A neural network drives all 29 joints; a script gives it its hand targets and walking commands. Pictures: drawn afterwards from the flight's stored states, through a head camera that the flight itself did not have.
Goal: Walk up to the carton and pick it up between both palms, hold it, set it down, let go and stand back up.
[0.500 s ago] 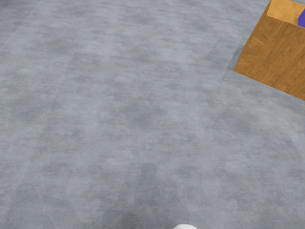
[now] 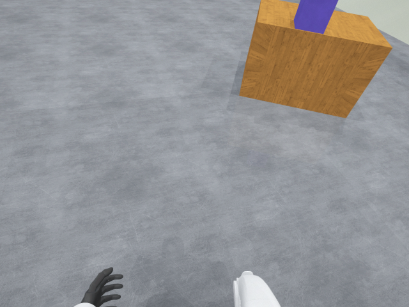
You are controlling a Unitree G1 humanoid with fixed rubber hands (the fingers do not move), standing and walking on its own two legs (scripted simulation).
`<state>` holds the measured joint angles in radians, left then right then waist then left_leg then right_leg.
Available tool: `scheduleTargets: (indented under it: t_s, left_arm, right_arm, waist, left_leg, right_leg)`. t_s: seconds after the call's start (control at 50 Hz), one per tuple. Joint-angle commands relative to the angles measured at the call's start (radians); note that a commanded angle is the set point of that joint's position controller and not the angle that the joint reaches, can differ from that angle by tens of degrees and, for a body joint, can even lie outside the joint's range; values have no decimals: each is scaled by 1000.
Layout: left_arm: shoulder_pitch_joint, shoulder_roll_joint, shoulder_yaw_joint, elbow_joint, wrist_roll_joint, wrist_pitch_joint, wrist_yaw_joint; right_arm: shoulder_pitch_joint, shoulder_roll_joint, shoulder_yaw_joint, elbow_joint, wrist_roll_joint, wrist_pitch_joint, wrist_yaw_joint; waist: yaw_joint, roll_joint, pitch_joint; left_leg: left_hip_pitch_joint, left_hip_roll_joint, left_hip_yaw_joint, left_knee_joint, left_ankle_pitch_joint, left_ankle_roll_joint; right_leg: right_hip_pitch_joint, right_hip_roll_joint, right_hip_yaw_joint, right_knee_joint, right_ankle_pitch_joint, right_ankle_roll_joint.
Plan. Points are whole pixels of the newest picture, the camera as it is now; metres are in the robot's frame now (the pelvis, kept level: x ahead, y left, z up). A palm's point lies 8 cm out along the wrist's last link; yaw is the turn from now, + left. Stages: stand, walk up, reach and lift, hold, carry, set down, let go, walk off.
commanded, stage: walk up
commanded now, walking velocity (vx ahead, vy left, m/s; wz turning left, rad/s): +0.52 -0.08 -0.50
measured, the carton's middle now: (315, 8) +1.95 -1.03 -0.02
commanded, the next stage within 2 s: none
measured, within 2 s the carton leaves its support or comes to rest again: neither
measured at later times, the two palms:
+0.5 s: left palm (175, 275) +0.23 +0.05 -0.11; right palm (348, 215) +0.36 -0.47 -0.13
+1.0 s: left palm (215, 136) +0.72 -0.12 -0.15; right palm (336, 185) +0.53 -0.57 -0.23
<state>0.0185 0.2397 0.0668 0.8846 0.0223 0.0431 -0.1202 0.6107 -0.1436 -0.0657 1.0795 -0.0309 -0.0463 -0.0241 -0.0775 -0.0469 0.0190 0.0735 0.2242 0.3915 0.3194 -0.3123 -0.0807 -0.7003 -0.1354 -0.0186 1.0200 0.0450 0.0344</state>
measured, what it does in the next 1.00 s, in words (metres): walks ahead, turning right: right foot, then left foot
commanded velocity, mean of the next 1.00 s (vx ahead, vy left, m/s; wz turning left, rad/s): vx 0.52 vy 0.06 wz -0.32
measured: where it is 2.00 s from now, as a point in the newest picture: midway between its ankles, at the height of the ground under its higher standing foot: (253, 145)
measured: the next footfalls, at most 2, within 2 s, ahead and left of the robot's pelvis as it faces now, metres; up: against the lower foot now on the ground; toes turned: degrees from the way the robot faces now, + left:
right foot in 0.18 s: +0.23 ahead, -0.19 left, +0.00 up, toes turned -16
left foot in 0.82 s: +0.65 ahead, -0.29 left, +0.00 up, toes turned -10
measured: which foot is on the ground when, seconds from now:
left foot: down 0.00-0.22, up 0.24-0.80, down 0.82-1.00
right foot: up 0.00-0.16, down 0.18-0.86, up 0.88-1.00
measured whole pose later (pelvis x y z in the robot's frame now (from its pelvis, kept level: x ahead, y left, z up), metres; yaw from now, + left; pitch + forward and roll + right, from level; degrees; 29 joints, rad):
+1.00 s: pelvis +0.63 -0.34 -0.05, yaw -22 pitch -3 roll +4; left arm 0.38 0.10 0.03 1.04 0.00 -0.06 0.01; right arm 0.30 -0.30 -0.07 1.05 -0.02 -0.05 -0.04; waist -0.06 0.13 0.03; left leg -0.18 -0.08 0.27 0.71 -0.48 0.12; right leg -0.56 -0.03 0.07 1.69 -0.42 -0.02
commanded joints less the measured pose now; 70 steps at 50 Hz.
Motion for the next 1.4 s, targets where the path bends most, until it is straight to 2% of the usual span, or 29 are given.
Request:
scheduleTargets:
  t_s: [0.0, 0.08, 0.14, 0.16, 0.18, 0.2, 0.22, 0.28, 0.32, 0.38, 0.6, 0.74, 0.78, 0.8, 0.82, 0.84, 0.88, 0.94, 1.04, 1.1, 1.14, 1.18, 1.2, 1.22, 1.24, 1.26, 1.28, 1.32, 1.38]
  left_arm:
    - [-88, 36, -2, -62, -6, -34, 28]
    - [-76, 67, 16, -61, 26, -49, 45]
    - [354, 92, 41, 76, -1, -87, 96]
    - [397, 132, 44, 109, 6, -99, 102]
    - [367, 228, 62, 92, 3, -99, 115]
    - [374, 311, 87, 96, -20, -85, 114]
    - [335, 273, 85, 97, -26, -75, 115]
    - [426, 90, 19, 176, 3, -128, 131]
    - [348, 13, -8, 176, -10, -127, 128]
    - [401, 34, -14, 166, -19, -141, 117]
    - [793, -16, -52, 248, -12, -151, 171]
    - [746, 14, -64, 251, -20, -147, 192]
    - [633, 58, -60, 224, -66, -159, 196]
    - [532, 36, -64, 163, -86, -160, 186]
    - [581, 48, -48, 155, -82, -140, 194]
    - [556, 87, -24, 144, -96, -122, 192]
    - [137, 135, 9, -11, -25, -168, 138]
    - [320, -116, -36, 48, -1, -121, 125]
    - [277, -160, -72, -90, -62, -101, 133]
    - [319, -31, -27, 0, -3, -121, 97]
    - [444, 28, -9, 45, 17, -130, 118]
    - [563, 106, 10, 75, 48, -154, 142]
    - [517, 196, 28, 73, 73, -159, 153]
    - [523, 285, 51, 68, 53, -156, 143]
    - [485, 320, 82, 78, -7, -145, 160]
    - [511, 276, 86, 64, -5, -113, 178]
    - [584, 211, 51, 104, 2, -121, 159]
    - [819, 43, -12, 294, 57, -151, 156]
    - [427, 91, 12, 166, 27, -151, 154]
  right_arm:
    - [-129, -199, -36, -111, -6, -30, 29]
    - [-92, -229, -49, -75, -14, -20, 16]
    - [-142, -282, -71, -84, -12, 10, 30]
    - [-130, -241, -63, -104, -30, -1, 24]
    - [-69, -85, -28, -149, -20, 7, 28]
    - [-31, -77, -21, -180, 12, 15, 26]
    - [-161, -165, -32, -193, 17, 10, 24]
    - [-313, -150, -35, -154, 10, -5, 51]
    - [-285, -88, -17, -158, 11, 10, 49]
    - [-277, -95, -19, -138, 13, 41, 47]
    - [-745, -126, 18, -282, 11, 39, 62]
    - [-607, -157, 33, -231, 10, -2, 43]
    - [-174, -230, -9, -125, -1, 3, 25]
    - [70, -269, -30, -65, -12, 15, 21]
    - [106, -282, -38, -30, 8, 25, 17]
    - [19, -326, -55, -38, 36, 17, -29]
    - [-109, -223, -15, -59, 27, -7, -26]
    - [-314, -77, 35, -40, 16, -33, -10]
    - [-511, -189, 30, -36, 26, -81, 14]
    - [-274, -196, 24, 17, 20, -81, 24]
    - [-287, -326, -6, 6, 29, -75, 25]
    - [-287, -379, -36, -2, 60, -45, 8]
    - [-113, -251, -8, 8, 73, -49, 0]
    - [49, -62, 53, -6, 115, -40, 14]
    - [-1, -97, 51, -7, 123, -8, 3]
    - [-124, -179, 27, -25, 77, -5, 9]
    - [-455, -204, -3, -116, 14, -29, 33]
    - [-903, -151, 4, -316, -32, -53, 48]
    - [-436, -58, 27, -209, 50, -1, 52]
  waist:
    - [60, 348, 148]
    - [43, 255, 108]
    - [259, 112, -148]
    - [240, 3, -180]
    - [142, -297, -178]
    - [141, -403, -258]
    - [151, -285, -168]
    - [145, -92, 43]
    - [65, -98, 22]
    - [48, -7, -31]
    - [241, -73, 83]
    - [95, -81, 103]
    - [-144, -95, -30]
    - [-262, 24, -239]
    - [-233, -4, -428]
    - [-191, 176, -410]
    - [-157, -97, -89]
    - [114, -271, 240]
    - [280, 117, 429]
    - [164, 90, 81]
    - [209, 205, -165]
    - [310, 122, -286]
    - [217, -18, -345]
    - [179, -257, -526]
    - [153, -214, -572]
    - [190, -20, -519]
    - [293, 188, -300]
    - [431, -106, 55]
    - [89, -12, 96]
  left_leg:
    - [-216, 129, 3, -230, -192, 84]
    - [-26, 179, -1, -26, 190, 142]
    - [98, 133, 31, 542, 637, 86]
    - [-146, 90, -44, 723, 244, 63]
    - [-497, -3, -101, 905, -250, 14]
    - [-763, -128, -249, 1065, -275, -7]
    - [-806, -95, -307, 1153, -200, 12]
    - [-646, -32, -370, 1059, -48, 26]
    - [-579, -20, -405, 996, 38, 55]
    - [-660, -89, -348, 972, 96, 40]
    - [-1031, -182, -205, 769, 134, 33]
    - [-356, -408, -39, 284, 162, 111]
    - [280, -217, -269, 257, 363, 229]
    - [583, 145, -691, 327, 536, 433]
    - [584, 368, -1071, 326, 512, 612]
    - [409, 450, -1437, 159, -87, 699]
    - [41, 247, -1105, -62, -380, 542]
    - [-550, 150, -588, -66, 18, 303]
    - [-1014, -92, -173, -203, 199, 210]
    - [-591, -182, -191, 29, 386, 217]
    - [-167, -149, -186, 243, 832, 193]
    - [2, -161, -159, 626, 895, 140]
    - [-376, -179, -268, 809, 250, 131]
    - [-842, -211, -343, 1208, -421, 93]
    - [-1048, -142, -421, 1487, -298, 110]
    - [-893, -109, -443, 1402, -148, 100]
    - [-765, -132, -440, 1180, -94, 93]
    - [-966, -133, -416, 1103, -154, 90]
    - [-1001, -139, -440, 1077, -101, 87]
  right_leg:
    - [125, 11, -155, -188, -108, -5]
    - [145, 53, -217, -304, -393, -63]
    - [491, 151, -191, -568, -247, -122]
    - [682, 56, -12, -521, -263, -90]
    - [843, -143, 355, -602, -372, -107]
    - [980, -230, 762, -807, -750, -280]
    - [884, -274, 849, -937, -889, -276]
    - [610, -64, 263, -700, 305, 45]
    - [540, 0, 115, -642, 318, 67]
    - [661, -18, 127, -685, 454, 58]
    - [985, -48, 229, -697, 846, 86]
    - [643, -3, 161, -389, 1490, 113]
    - [185, -31, 206, 65, 1150, 121]
    - [-58, 78, 122, 561, 22, 130]
    - [-57, 172, 86, 842, -697, 81]
    - [-125, 124, 171, 964, -496, 50]
    - [-151, 61, 228, 796, -501, -65]
    - [41, 34, 147, 653, -490, -99]
    - [349, 2, -15, 1, -280, -26]
    - [619, 73, -115, -271, 154, -11]
    - [591, 162, -147, -443, 59, -1]
    - [678, 183, -217, -673, 37, -5]
    - [1058, -80, 77, -454, 534, -82]
    - [1535, -444, 504, -242, 975, -365]
    - [1506, -576, 728, -369, 485, -451]
    - [1251, -496, 667, -525, 151, -373]
    - [961, -300, 507, -641, 427, -230]
    - [797, -128, 230, -603, 544, -29]
    - [752, -219, 178, -713, 213, -86]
